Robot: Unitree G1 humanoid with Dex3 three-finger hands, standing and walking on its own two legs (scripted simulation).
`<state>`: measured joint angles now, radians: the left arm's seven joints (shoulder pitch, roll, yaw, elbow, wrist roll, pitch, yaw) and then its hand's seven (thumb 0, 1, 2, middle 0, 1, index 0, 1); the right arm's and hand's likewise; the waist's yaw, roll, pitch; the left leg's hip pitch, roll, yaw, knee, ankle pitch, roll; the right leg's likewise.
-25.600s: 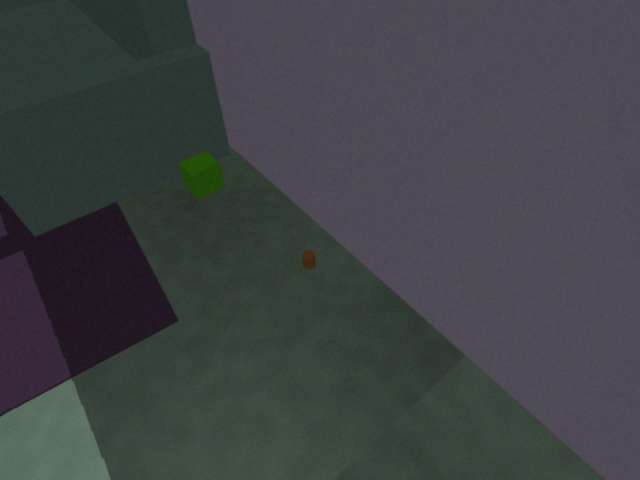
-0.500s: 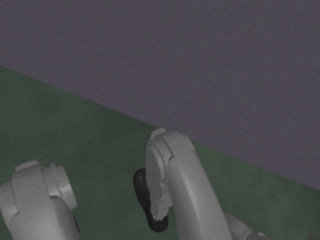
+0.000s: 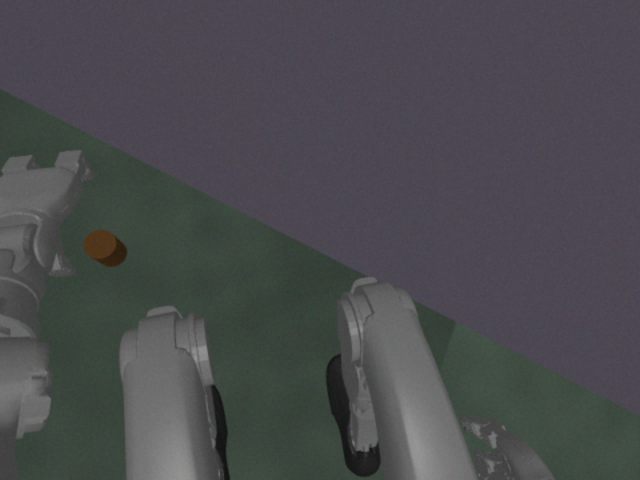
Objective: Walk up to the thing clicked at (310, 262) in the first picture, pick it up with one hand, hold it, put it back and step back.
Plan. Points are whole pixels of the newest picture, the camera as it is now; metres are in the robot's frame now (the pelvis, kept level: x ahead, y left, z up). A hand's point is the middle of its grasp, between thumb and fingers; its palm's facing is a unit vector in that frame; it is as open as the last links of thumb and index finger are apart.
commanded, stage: withdraw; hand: left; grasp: from above
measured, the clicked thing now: (106, 248) +0.47 +0.29 -0.33
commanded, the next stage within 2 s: home in 0.26 s
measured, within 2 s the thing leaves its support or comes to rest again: neither
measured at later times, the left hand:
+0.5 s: hand (55, 211) +0.48 +0.30 -0.16, palm faces -0.35 -0.04 -0.93, open 13.6 cm
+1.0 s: hand out of the picture +0.31 +0.25 +0.04, palm faces -0.24 -0.69 -0.68, open 7.7 cm
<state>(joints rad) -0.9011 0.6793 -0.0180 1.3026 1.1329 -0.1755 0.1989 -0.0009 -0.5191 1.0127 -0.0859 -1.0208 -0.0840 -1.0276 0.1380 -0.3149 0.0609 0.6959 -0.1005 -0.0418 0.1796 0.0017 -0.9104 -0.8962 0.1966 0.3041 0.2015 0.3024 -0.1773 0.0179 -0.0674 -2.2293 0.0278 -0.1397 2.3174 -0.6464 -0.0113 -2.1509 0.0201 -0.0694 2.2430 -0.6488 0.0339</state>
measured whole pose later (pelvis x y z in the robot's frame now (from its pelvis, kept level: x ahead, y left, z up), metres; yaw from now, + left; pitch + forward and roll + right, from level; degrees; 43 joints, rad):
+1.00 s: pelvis +0.01 +0.00 +0.15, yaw +4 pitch +29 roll -5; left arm -0.16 0.42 0.00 0.43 0.47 0.10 0.06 0.00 0.81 0.89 -0.21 -0.33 -0.21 -0.33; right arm 0.09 -0.28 -0.03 0.60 0.02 -0.03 0.02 0.01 -0.91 -0.89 0.20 0.30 0.20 0.30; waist -0.05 0.02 -0.20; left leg -1.73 0.03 -0.09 1.84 -0.63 -0.02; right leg -1.66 0.00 -0.05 1.79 -0.64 0.02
